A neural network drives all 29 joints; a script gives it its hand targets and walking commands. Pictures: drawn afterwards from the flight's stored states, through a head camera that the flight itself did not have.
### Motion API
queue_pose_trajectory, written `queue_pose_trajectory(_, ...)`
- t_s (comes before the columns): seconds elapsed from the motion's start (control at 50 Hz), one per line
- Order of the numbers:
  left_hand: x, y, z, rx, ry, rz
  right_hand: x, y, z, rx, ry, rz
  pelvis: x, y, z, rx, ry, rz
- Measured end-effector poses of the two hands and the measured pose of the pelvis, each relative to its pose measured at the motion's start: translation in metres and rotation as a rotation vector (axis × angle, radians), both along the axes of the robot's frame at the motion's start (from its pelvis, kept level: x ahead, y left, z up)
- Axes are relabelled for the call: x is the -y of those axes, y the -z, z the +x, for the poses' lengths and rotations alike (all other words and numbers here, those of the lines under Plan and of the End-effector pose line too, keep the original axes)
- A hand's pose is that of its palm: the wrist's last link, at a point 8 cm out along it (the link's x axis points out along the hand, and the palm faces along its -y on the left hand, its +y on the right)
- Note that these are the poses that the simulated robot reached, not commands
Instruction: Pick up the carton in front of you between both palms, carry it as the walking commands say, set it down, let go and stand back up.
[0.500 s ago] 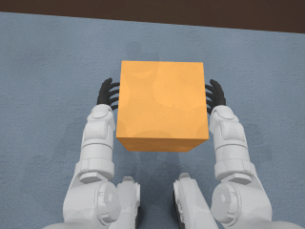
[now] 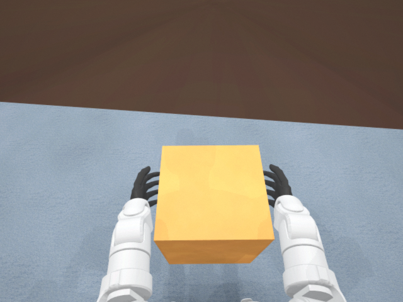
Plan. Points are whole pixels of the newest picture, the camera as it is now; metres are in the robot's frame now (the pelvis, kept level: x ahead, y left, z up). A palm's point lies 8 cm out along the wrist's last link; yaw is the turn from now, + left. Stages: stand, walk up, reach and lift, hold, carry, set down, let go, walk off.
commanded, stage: reach and lift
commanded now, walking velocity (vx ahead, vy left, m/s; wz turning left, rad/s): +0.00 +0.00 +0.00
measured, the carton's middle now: (210, 209) +0.34 +0.00 -0.08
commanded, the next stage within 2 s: hold in 1.22 s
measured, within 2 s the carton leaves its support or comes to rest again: neither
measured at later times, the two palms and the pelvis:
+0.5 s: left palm (129, 202) +0.30 +0.15 +0.06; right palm (290, 197) +0.30 -0.15 +0.05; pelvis -0.01 +0.00 +0.03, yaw +0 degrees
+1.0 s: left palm (128, 195) +0.31 +0.15 +0.07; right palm (290, 190) +0.31 -0.15 +0.06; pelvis +0.02 +0.00 +0.04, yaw +0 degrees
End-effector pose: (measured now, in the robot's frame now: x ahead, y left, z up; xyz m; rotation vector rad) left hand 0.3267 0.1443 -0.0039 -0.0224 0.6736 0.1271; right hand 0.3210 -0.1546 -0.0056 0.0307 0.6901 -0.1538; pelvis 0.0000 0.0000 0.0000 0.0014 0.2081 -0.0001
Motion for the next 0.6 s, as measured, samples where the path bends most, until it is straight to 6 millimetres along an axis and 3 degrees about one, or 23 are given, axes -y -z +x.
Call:
queue_pose_trajectory(0.24, -0.005, -0.057, -0.022, 0.022, 0.008, 0.030, -0.005, -0.057, -0.017, 0.022, -0.039, -0.031, 0.001, -0.028, 0.008, 0.215, -0.002, -0.001)
queue_pose_trajectory(0.4, -0.005, -0.058, -0.029, -0.010, 0.007, 0.029, -0.005, -0.057, -0.025, -0.009, -0.041, -0.030, 0.001, -0.028, -0.002, 0.275, -0.002, -0.002)
queue_pose_trajectory(0.6, -0.004, -0.062, -0.025, 0.010, 0.003, 0.022, -0.004, -0.062, -0.021, 0.011, -0.033, -0.023, 0.001, -0.029, -0.005, 0.284, 0.001, -0.002)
